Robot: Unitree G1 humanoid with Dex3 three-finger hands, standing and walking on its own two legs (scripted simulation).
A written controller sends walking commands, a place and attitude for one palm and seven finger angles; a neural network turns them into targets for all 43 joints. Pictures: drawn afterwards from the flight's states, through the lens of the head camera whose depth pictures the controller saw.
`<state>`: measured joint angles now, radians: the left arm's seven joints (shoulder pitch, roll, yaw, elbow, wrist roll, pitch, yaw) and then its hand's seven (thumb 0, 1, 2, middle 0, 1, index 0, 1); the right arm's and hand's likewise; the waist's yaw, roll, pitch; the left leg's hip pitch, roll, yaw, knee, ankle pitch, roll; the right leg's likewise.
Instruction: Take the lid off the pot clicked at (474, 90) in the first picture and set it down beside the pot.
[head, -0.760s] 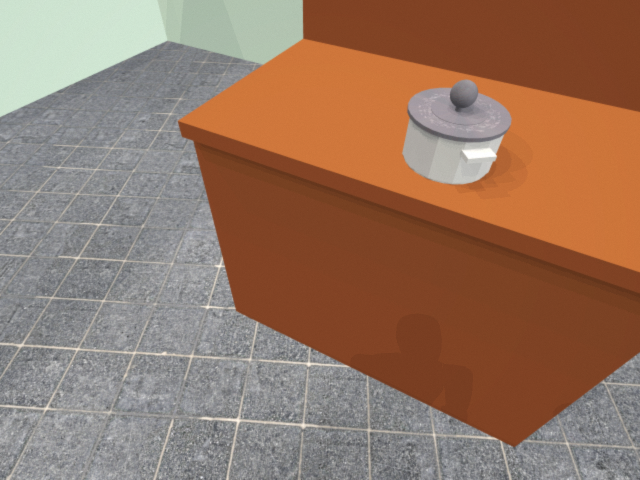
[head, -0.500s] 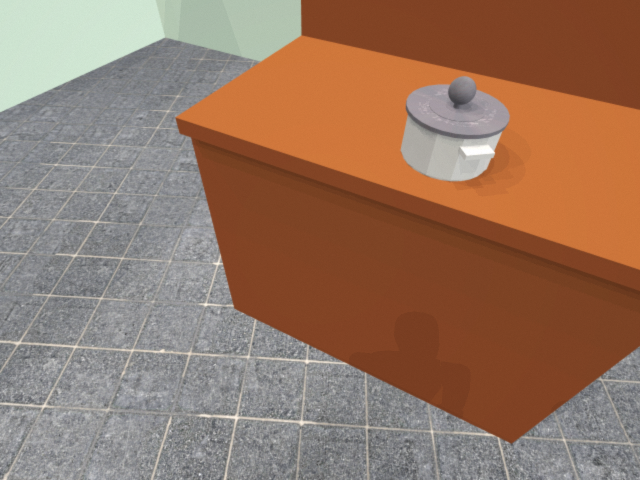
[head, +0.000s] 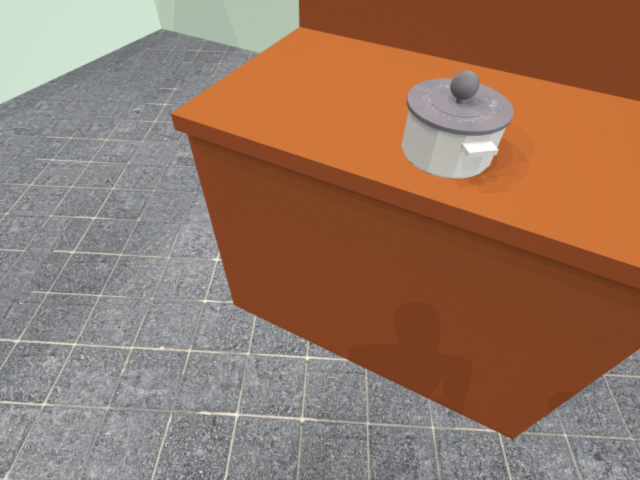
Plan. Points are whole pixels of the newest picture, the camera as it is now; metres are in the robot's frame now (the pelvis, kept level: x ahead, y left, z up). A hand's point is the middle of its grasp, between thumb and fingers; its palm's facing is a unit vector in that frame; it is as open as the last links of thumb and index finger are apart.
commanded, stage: turn to face it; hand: left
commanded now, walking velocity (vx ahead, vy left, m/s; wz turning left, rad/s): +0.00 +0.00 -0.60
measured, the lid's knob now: (464, 85) +0.70 -0.20 +0.17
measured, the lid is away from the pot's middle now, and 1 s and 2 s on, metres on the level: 0.00 0.00 0.00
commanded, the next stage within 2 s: take the last steps up to it in 0.72 s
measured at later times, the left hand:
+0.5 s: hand out of the picture +0.07 +0.19 -0.17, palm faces -0.10 -0.97 -0.23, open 7.4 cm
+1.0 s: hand out of the picture +0.12 +0.15 -0.18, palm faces -0.34 -0.92 -0.18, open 7.4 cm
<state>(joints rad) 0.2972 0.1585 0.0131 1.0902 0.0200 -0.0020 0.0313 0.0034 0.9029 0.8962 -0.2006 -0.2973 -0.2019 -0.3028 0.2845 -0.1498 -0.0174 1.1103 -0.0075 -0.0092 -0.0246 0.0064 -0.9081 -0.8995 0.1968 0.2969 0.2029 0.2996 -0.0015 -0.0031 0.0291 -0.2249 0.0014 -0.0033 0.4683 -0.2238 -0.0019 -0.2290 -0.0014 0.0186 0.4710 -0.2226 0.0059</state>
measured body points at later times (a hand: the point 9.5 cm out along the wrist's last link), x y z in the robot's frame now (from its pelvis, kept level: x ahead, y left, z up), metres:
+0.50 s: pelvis +0.00 +0.00 -0.01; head +0.03 +0.00 +0.44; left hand +0.08 +0.25 -0.16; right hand +0.05 -0.27 -0.14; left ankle +0.02 +0.13 -0.74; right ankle +0.02 -0.12 -0.74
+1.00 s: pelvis +0.00 +0.00 -0.01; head +0.02 +0.01 +0.44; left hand +0.14 +0.20 -0.16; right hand -0.08 -0.24 -0.15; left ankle +0.04 +0.10 -0.74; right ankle -0.03 -0.12 -0.74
